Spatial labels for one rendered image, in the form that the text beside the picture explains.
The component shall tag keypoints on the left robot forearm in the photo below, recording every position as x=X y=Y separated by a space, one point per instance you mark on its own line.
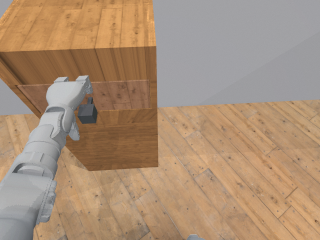
x=42 y=151

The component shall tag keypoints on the cabinet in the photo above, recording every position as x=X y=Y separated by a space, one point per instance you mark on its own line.
x=107 y=40

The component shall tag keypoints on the drawer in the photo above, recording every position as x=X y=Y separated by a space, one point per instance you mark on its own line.
x=107 y=95

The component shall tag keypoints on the left robot upper arm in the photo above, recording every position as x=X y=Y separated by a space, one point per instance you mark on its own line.
x=25 y=201

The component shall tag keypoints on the left robot hand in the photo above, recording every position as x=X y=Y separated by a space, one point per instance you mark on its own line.
x=71 y=94

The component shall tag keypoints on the handle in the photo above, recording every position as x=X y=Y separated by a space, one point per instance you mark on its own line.
x=87 y=113

